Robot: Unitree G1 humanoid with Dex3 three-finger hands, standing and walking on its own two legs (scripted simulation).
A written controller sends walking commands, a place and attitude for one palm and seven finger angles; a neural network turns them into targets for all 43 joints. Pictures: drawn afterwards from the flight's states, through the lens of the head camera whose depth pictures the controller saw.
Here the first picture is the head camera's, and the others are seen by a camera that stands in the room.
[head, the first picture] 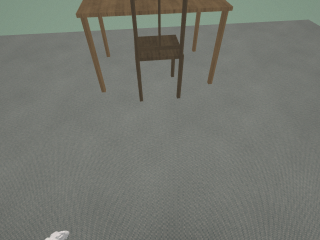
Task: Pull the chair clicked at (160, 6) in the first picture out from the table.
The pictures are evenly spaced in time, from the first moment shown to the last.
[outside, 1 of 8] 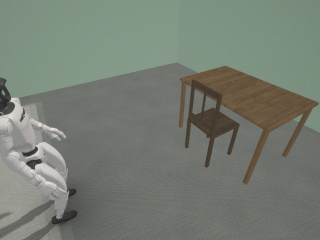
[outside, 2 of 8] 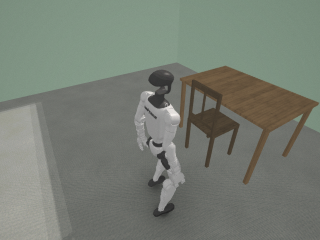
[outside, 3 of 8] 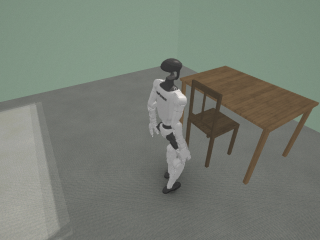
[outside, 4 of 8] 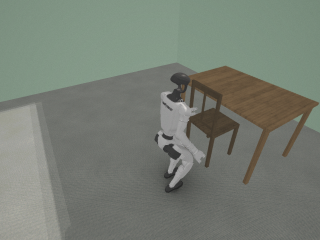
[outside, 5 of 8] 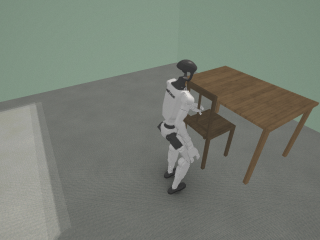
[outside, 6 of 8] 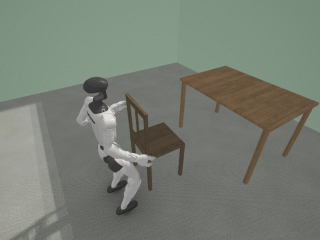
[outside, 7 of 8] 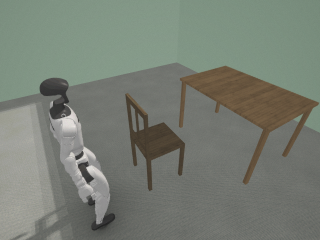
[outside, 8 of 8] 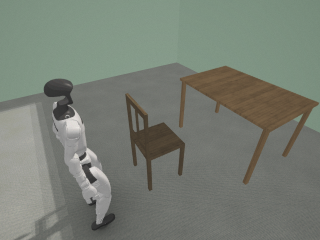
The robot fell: no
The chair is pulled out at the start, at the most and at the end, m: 0.00 0.68 0.68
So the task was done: yes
